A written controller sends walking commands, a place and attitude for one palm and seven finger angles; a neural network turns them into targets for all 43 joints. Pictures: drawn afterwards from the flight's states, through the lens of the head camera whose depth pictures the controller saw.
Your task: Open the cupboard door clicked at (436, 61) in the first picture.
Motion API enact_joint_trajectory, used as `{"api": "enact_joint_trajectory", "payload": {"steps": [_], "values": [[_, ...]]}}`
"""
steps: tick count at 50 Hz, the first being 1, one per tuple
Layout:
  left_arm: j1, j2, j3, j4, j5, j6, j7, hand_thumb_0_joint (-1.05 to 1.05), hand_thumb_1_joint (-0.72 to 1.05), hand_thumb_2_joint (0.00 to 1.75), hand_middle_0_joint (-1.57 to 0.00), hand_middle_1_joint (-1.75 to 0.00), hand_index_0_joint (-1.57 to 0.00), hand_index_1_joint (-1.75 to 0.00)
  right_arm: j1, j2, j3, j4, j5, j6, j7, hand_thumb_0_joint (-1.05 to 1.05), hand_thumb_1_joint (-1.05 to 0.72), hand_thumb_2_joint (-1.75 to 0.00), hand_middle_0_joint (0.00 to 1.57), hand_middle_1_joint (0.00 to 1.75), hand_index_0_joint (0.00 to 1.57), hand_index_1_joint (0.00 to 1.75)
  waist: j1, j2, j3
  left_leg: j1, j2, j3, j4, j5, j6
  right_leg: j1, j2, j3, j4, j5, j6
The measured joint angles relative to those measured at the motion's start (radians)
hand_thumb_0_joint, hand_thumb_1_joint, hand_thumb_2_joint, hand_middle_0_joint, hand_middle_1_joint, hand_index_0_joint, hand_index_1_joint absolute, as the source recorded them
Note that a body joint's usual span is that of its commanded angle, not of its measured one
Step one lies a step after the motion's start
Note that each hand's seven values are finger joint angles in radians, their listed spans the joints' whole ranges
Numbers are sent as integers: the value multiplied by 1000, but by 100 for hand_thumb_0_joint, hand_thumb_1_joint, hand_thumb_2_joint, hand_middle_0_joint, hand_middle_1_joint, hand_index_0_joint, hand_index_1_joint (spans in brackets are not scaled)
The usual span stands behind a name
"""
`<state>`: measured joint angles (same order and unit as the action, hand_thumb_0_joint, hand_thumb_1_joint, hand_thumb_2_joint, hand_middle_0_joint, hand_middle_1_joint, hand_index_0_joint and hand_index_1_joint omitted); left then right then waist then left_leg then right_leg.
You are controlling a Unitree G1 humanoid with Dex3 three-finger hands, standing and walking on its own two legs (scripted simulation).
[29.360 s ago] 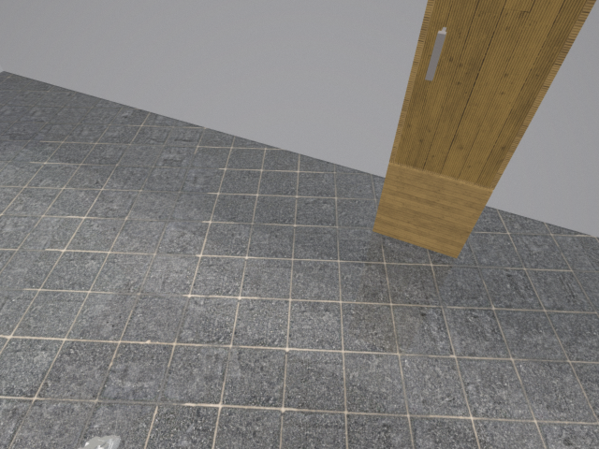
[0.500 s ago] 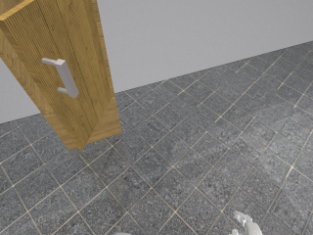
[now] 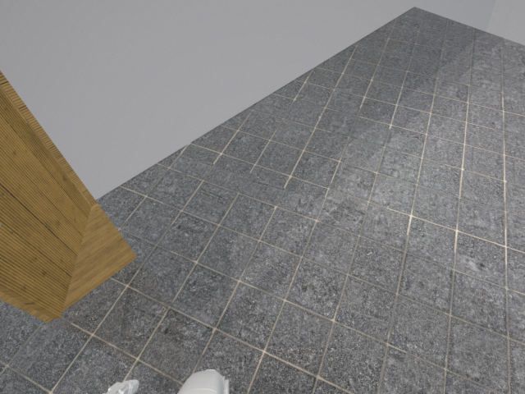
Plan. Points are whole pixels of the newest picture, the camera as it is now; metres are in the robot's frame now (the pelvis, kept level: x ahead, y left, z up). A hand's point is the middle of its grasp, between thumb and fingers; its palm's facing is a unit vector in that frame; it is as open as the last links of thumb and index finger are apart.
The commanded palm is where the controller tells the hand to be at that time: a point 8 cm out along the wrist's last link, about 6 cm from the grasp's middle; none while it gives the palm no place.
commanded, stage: walk to a spot facing it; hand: left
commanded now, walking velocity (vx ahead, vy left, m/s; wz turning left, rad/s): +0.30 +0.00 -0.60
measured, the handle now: out of the picture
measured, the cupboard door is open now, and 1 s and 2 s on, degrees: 51 51 51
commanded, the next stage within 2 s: turn to face it in 1.60 s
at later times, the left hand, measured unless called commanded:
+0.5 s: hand (209, 300) +0.30 +0.12 -0.15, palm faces -0.37 -0.92 -0.14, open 7.4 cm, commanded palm none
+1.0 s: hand (259, 256) +0.40 +0.03 -0.16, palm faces -0.39 -0.90 -0.21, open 7.2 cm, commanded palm none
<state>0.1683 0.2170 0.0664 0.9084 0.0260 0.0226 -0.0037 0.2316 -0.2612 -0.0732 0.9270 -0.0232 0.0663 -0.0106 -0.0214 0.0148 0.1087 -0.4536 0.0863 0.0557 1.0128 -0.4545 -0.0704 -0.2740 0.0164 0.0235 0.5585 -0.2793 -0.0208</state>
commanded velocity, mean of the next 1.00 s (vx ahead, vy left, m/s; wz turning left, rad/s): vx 0.35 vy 0.00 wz -0.36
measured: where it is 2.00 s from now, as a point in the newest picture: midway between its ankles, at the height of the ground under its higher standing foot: (364, 264)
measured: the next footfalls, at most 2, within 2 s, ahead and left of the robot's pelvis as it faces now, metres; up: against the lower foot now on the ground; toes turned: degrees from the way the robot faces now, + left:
left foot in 0.16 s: +0.10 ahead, +0.13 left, +0.00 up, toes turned -1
right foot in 0.62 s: +0.25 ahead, -0.19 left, +0.00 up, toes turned -30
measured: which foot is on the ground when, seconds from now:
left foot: up 0.00-0.14, down 0.16-0.62, up 0.64-1.00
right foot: down 0.00-0.16, up 0.18-0.60, down 0.62-1.00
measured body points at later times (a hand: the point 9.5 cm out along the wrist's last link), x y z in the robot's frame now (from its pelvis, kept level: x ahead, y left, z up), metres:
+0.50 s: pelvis +0.12 +0.00 +0.01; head +0.17 -0.01 +0.46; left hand +0.32 +0.17 -0.14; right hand -0.04 -0.18 -0.13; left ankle +0.06 +0.13 -0.73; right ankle +0.17 -0.17 -0.67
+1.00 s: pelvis +0.31 -0.14 +0.01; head +0.33 -0.15 +0.46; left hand +0.42 +0.07 -0.14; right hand +0.31 -0.40 -0.13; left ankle +0.47 -0.06 -0.69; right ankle +0.21 -0.17 -0.73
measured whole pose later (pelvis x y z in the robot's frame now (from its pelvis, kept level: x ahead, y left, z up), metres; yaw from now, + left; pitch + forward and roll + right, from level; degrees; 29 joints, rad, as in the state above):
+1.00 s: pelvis +0.31 -0.14 +0.01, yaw -28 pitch +0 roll -1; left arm 0.31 0.18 0.06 1.07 0.02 -0.08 0.00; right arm 0.11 -0.17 -0.06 0.96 -0.03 -0.01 0.02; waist 0.02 0.02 0.05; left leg -0.54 0.12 0.07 0.76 -0.21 -0.04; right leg -0.05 0.07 -0.06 0.34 -0.29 -0.08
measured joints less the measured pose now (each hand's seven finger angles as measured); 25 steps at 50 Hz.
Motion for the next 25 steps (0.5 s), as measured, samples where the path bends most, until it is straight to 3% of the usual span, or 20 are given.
{"api": "enact_joint_trajectory", "payload": {"steps": [5,7,8,10,13,16,20,25], "values": [[50,-11,-2,24,5,-5,-18,0,90,90,-20,-30,-20,-30,-7,26,3,-24,0,-27,16,1,-91,-90,20,30,20,30,19,-31,-40,58,-36,6,-216,23,12,24,15,59,-41,5,-5],[72,-11,3,31,3,-3,-22,1,90,90,-20,-30,-20,-30,-4,37,11,-37,0,-50,14,1,-91,-90,20,30,20,30,23,-41,-55,126,-49,14,-366,60,20,17,24,84,-17,-17,1],[83,-13,5,34,0,0,-24,1,90,90,-20,-30,-20,-30,2,38,16,-45,-2,-67,10,1,-91,-90,20,30,20,30,22,-36,-66,150,-45,16,-428,95,43,-3,34,90,29,-71,-3],[86,-11,13,51,1,13,-30,1,90,90,-20,-30,-20,-30,13,51,27,-48,-14,-96,-1,1,-91,-90,20,30,20,30,15,-39,-70,158,-31,43,-413,145,85,-77,34,58,230,-180,-3],[66,2,27,63,12,15,-48,1,91,90,-20,-30,-20,-30,64,80,44,-35,-19,-113,-8,0,-91,-90,20,30,20,30,11,-51,-73,222,-18,83,-480,147,91,-206,-4,-8,518,-93,5],[38,5,32,46,12,10,-58,1,91,90,-20,-30,-20,-30,116,103,56,2,-15,-121,-14,0,-90,-90,20,30,20,30,21,-53,-69,293,-6,126,-578,171,79,-307,-47,-43,631,21,21],[-3,-1,29,30,9,9,-61,1,91,90,-20,-30,-20,-30,180,121,62,52,-13,-125,-16,0,-90,-90,20,30,20,30,13,-45,-58,368,11,186,-648,165,68,-380,-83,-67,591,90,29],[-80,-14,19,30,8,14,-62,1,91,90,-20,-30,-19,-30,252,129,62,101,-21,-121,-16,0,-90,-90,20,30,20,30,-28,-36,-28,451,24,254,-677,120,35,-368,-102,-110,360,120,15]]}}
